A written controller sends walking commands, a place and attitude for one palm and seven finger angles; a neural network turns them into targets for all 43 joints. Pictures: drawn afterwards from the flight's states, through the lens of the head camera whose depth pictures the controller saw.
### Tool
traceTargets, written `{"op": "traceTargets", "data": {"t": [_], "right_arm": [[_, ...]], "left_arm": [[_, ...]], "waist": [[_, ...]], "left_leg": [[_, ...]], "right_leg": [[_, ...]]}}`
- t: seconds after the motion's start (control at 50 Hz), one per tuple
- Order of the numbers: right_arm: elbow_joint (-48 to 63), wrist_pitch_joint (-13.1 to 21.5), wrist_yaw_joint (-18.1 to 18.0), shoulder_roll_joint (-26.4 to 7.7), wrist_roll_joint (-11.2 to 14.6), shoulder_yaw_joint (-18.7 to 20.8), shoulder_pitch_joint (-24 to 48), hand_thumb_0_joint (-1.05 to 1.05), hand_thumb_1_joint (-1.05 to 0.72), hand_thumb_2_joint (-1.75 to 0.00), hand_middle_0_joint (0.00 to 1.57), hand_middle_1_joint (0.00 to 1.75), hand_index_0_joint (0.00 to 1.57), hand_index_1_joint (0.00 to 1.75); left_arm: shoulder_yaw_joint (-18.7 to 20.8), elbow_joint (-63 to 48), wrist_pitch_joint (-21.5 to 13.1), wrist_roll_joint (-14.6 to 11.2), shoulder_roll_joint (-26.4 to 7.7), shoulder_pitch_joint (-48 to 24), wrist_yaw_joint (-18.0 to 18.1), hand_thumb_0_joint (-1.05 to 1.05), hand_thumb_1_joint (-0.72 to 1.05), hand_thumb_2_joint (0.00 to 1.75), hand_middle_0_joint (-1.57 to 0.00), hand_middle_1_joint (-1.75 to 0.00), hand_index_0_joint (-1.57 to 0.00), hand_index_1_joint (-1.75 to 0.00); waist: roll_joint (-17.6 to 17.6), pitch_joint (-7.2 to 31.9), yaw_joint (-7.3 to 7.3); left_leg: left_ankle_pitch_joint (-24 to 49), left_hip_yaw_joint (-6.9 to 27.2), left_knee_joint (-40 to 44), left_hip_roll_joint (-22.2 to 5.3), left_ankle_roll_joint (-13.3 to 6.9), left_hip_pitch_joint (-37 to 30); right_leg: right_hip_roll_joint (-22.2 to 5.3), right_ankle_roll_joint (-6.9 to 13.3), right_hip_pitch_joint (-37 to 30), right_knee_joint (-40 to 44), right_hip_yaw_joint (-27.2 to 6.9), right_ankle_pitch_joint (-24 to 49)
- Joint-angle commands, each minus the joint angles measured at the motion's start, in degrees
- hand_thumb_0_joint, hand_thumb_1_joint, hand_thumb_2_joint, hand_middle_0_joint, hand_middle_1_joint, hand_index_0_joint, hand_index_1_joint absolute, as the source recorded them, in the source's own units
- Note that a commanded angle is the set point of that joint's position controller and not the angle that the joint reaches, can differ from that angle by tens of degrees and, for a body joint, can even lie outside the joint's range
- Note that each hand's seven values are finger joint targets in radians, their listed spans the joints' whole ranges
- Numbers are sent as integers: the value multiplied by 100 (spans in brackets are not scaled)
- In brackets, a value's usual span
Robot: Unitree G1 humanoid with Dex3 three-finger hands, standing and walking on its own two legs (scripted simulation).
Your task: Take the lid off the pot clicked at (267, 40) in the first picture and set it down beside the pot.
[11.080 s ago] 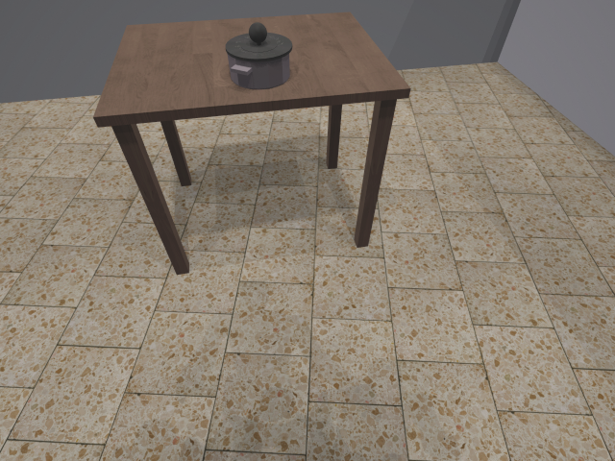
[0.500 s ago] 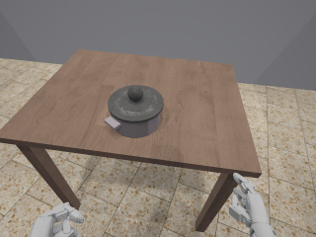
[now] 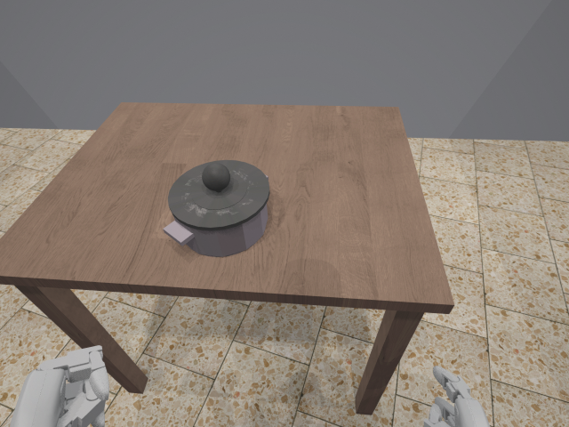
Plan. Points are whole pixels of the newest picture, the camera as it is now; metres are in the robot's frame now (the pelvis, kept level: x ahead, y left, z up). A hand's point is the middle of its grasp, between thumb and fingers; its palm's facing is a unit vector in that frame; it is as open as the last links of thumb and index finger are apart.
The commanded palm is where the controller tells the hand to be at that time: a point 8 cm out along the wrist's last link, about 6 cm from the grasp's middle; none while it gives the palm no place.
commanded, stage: raise the hand higher, near the body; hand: left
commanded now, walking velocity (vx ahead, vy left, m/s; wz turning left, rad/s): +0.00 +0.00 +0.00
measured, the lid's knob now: (216, 177) +0.50 +0.18 +0.09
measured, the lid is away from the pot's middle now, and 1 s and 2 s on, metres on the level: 0.00 0.00 0.00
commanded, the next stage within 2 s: reach forward and open the fingers in 0.44 s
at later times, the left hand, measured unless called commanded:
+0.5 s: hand (93, 348) +0.17 +0.24 +0.10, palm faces +0.32 -0.86 -0.40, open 3.1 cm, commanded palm +0.13 +0.27 +0.13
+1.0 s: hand (70, 326) +0.19 +0.27 +0.11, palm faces -0.22 -0.05 -0.97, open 3.8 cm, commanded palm +0.19 +0.27 +0.17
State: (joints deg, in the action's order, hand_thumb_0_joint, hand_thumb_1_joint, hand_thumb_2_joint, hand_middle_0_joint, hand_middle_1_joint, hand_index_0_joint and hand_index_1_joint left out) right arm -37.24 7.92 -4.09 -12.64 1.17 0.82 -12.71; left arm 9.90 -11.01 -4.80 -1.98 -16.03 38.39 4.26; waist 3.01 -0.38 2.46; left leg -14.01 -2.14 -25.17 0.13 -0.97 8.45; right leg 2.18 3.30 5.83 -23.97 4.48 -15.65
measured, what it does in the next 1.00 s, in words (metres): stands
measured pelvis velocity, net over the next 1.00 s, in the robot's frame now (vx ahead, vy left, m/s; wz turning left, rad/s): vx -0.01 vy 0.02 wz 0.01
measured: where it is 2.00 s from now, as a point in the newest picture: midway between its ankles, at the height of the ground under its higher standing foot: outside the picture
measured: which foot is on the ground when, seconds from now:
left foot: down 0.00-1.00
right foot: down 0.00-1.00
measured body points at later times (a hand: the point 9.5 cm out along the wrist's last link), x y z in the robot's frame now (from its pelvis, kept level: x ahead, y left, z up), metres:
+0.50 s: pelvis +0.01 +0.00 +0.00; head +0.00 -0.02 +0.45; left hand +0.15 +0.28 +0.13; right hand +0.21 -0.20 -0.08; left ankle +0.00 +0.11 -0.74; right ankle -0.02 -0.08 -0.74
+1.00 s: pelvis -0.01 +0.02 +0.00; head -0.01 -0.04 +0.45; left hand +0.20 +0.27 +0.16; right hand +0.21 -0.20 -0.09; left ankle +0.00 +0.11 -0.74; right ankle -0.02 -0.08 -0.74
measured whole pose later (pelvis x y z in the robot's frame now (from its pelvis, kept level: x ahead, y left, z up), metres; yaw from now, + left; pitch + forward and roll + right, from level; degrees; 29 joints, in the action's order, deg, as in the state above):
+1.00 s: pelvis -0.01 +0.02 +0.00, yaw +1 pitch -1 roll +0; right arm -32.3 -5.4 -0.9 -16.9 2.7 -1.3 -6.2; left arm 4.5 -19.4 2.7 41.4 -39.0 19.4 -13.3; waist 7.8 1.0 3.8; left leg -12.2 -2.1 -24.0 1.6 -2.5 11.3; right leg 0.7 1.9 8.7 -23.3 4.6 -14.1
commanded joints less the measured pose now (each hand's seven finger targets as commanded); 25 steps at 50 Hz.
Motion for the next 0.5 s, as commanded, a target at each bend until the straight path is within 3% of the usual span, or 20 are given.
{"op": "traceTargets", "data": {"t": [0.0, 0.1, 0.18, 0.28, 0.32, 0.44, 0.48], "right_arm": [[1083, 391, -19, -454, 8, 173, 949, 0, -90, -90, 20, 30, 20, 30], [1139, 371, 1, -458, -8, 143, 926, 0, -90, -90, 20, 30, 20, 30], [1175, 311, 12, -458, -20, 125, 912, 0, -90, -90, 20, 30, 20, 30], [1240, 269, 34, -463, -36, 79, 904, 0, -90, -90, 20, 30, 20, 30], [1250, 254, 53, -440, -35, 52, 933, 0, -90, -90, 20, 30, 20, 30], [1241, 199, 59, -476, -30, 45, 946, 0, -90, -90, 20, 30, 20, 30], [1245, 200, 58, -463, -29, 35, 958, 0, -90, -90, 20, 30, 20, 30]], "left_arm": [[659, -1246, -405, -32, -869, -29, 104, 0, 90, 90, -130, -150, -130, -150], [723, -1639, -445, -45, -945, -119, 91, 0, 90, 90, -130, -150, -130, -150], [698, -1617, -425, -56, -890, -200, 71, 0, 90, 90, -130, -150, -130, -150], [758, -2015, -430, -82, -957, -358, 69, 0, 90, 90, -130, -150, -130, -150], [676, -2098, -420, -95, -866, -448, 56, 0, 90, 90, -130, -150, -130, -150], [854, -2151, -402, -115, -1027, -608, 79, 0, 90, 90, -130, -150, -130, -150], [891, -2240, -419, -125, -1042, -628, 94, 0, 90, 90, -130, -150, -130, -150]], "waist": [[-290, -47, 89], [58, 140, 101], [-241, 115, 82], [24, 324, 95], [-36, 288, 62], [-208, 299, 85], [-115, 281, 103]], "left_leg": [[1056, 128, 202, -52, -167, -349], [1249, 118, 221, -43, -156, -501], [1349, 121, 241, -61, -168, -489], [1569, 147, 221, -65, -149, -600], [1619, 173, 209, -70, -145, -579], [1579, 198, 232, -98, -138, -585], [1552, 198, 245, -96, -134, -590]], "right_leg": [[-387, -305, 541, 690, -335, 987], [-378, -292, 397, 634, -339, 1267], [-368, -315, 372, 589, -308, 1444], [-377, -305, 211, 534, -301, 1685], [-358, -295, 203, 516, -277, 1725], [-357, -304, 223, 525, -271, 1654], [-362, -305, 219, 530, -276, 1616]]}}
